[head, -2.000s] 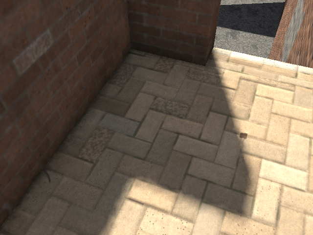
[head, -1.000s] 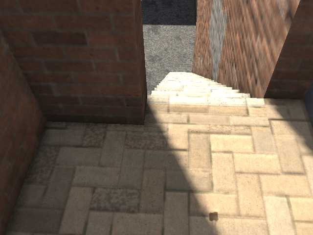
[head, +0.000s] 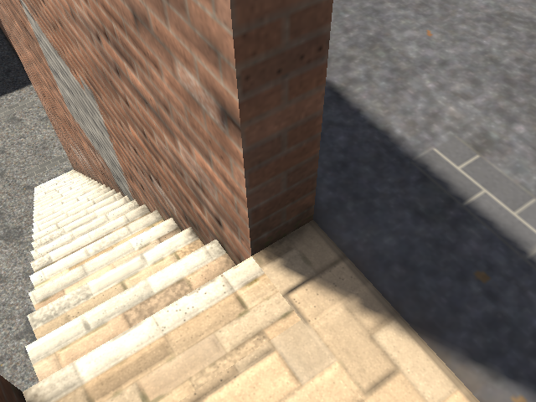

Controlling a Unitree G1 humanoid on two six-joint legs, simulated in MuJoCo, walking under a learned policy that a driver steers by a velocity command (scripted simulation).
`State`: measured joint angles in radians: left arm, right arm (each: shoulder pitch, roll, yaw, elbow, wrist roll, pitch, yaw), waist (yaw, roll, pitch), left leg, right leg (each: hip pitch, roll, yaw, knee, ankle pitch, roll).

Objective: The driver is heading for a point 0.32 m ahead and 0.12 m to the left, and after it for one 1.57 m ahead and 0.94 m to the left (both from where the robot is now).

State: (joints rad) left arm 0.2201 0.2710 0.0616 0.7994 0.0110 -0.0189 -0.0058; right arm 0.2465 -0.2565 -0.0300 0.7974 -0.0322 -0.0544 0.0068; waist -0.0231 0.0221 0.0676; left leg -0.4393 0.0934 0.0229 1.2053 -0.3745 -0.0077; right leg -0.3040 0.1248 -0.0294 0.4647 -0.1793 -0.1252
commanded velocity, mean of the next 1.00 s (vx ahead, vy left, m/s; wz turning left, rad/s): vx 0.21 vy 0.00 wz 0.30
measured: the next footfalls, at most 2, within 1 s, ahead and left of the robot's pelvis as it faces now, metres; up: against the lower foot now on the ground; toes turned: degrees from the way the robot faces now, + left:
left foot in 0.38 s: +0.38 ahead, +0.12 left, +0.00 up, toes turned +6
right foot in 0.92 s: +0.39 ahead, -0.07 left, +0.00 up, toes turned +27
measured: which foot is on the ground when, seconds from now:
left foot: up 0.00-0.36, down 0.38-0.92, up 0.94-1.00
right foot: down 0.00-0.40, up 0.42-0.90, down 0.92-1.00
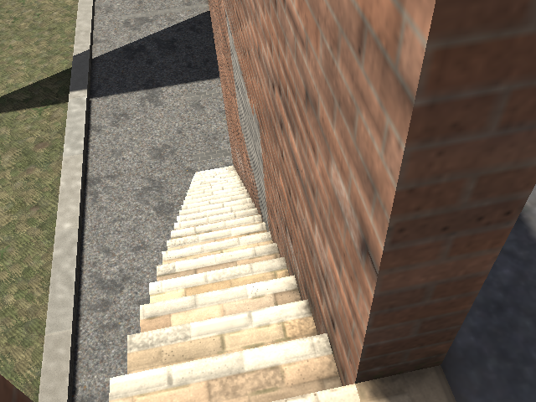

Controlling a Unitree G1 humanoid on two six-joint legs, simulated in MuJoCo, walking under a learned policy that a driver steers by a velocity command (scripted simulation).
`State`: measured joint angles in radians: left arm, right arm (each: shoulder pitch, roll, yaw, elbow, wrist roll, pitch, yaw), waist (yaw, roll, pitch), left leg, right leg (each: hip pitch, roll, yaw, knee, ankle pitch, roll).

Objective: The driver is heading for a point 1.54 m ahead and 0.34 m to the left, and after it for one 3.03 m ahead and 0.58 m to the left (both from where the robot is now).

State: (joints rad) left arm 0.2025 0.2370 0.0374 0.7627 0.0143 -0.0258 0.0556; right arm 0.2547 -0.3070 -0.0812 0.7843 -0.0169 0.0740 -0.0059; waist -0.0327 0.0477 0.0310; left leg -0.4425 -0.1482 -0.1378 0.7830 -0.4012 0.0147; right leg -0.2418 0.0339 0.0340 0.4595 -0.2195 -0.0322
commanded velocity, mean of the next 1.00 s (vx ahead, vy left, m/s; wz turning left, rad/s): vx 0.00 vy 0.00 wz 0.51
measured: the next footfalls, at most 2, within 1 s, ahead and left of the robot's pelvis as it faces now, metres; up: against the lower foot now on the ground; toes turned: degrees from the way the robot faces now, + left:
left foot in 0.38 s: -0.02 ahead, +0.11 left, +0.00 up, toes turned +15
right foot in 0.88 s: +0.05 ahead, -0.06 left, +0.00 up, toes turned +31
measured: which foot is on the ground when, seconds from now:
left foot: up 0.00-0.36, down 0.38-0.88, up 0.90-1.00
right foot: down 0.00-0.38, up 0.40-0.86, down 0.88-1.00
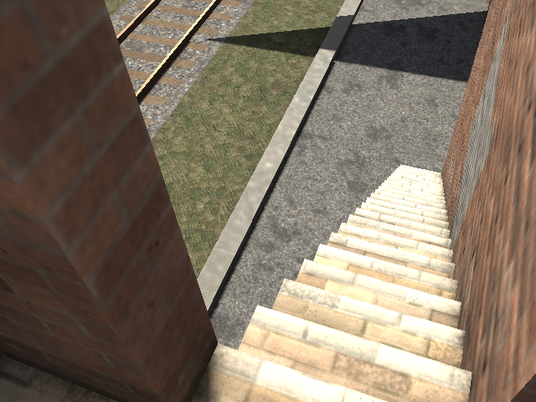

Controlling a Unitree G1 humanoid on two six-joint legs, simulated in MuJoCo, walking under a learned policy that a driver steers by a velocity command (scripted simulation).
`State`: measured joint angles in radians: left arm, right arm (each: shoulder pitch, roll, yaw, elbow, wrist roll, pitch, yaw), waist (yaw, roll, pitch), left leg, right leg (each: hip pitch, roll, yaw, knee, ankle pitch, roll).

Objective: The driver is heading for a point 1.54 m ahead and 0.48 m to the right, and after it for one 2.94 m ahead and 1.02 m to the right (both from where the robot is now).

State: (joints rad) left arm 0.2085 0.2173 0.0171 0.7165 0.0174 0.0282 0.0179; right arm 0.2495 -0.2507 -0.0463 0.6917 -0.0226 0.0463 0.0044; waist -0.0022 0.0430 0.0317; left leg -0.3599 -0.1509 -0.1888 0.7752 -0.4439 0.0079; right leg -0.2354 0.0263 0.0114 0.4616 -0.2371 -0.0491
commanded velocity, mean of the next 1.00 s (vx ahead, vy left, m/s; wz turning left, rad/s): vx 0.26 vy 0.00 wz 0.04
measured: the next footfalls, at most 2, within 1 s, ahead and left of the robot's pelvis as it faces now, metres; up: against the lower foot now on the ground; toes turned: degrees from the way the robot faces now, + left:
left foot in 0.18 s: +0.01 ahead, +0.11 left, +0.00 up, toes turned -6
left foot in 0.96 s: +0.35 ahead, +0.05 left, +0.00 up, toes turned +1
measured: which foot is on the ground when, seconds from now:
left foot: up 0.00-0.16, down 0.18-0.52, up 0.54-0.94, down 0.96-1.00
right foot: down 0.00-0.96, up 0.98-1.00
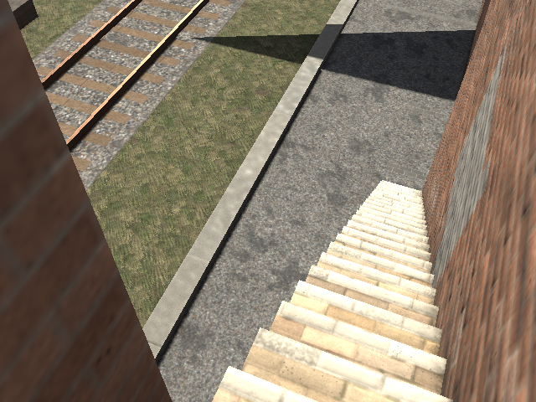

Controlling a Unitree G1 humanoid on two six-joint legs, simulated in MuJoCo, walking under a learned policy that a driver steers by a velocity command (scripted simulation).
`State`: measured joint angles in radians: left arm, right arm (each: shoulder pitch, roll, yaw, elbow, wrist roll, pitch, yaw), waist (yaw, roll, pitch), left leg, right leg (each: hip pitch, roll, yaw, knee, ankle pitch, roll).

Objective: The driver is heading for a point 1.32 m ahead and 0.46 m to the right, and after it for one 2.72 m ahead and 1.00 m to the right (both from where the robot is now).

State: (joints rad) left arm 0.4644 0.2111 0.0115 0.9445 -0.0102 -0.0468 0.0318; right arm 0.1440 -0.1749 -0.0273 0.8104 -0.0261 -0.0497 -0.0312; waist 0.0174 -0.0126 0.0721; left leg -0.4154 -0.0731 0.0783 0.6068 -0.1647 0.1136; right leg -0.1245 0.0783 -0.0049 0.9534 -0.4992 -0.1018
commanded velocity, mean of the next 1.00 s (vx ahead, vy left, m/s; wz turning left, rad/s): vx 0.49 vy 0.00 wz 0.00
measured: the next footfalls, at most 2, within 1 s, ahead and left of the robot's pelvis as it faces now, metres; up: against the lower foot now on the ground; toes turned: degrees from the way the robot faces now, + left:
right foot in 0.42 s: +0.17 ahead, -0.13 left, +0.00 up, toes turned -2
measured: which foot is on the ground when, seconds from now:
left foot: down 0.00-0.42, up 0.44-1.00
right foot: up 0.00-0.40, down 0.42-1.00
